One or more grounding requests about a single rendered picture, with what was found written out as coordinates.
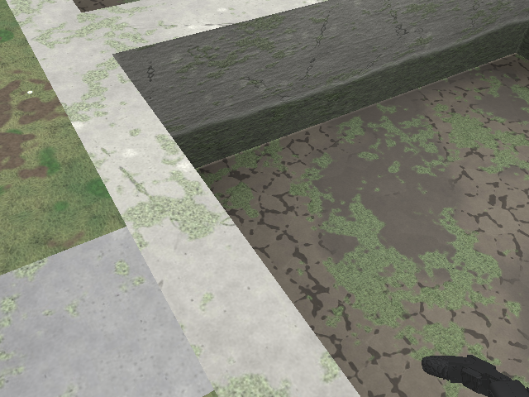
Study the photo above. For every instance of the right robot hand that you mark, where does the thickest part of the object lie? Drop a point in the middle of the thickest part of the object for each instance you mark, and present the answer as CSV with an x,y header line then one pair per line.
x,y
475,374

